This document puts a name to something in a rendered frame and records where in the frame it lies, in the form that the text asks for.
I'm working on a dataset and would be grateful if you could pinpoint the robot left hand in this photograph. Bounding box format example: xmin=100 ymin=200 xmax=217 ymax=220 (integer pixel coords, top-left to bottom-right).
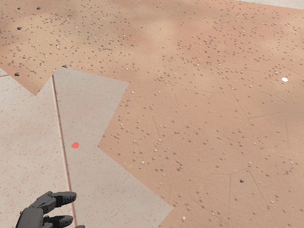
xmin=15 ymin=191 xmax=86 ymax=228

